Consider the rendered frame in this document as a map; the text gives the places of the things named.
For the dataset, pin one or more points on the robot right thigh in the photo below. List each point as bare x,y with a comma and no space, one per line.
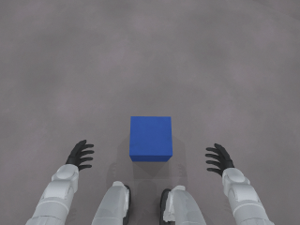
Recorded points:
184,208

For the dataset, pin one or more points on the left robot hand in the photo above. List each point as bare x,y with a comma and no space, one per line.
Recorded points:
75,157

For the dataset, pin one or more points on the robot right forearm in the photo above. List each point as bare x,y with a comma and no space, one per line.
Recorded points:
247,208

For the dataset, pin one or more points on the carton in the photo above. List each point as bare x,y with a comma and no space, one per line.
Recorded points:
150,138

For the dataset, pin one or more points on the right robot shin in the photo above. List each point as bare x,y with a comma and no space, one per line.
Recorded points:
167,216

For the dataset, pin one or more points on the right robot hand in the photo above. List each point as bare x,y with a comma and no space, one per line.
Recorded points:
222,156

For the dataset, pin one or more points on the robot left forearm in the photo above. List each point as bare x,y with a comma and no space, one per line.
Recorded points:
55,202

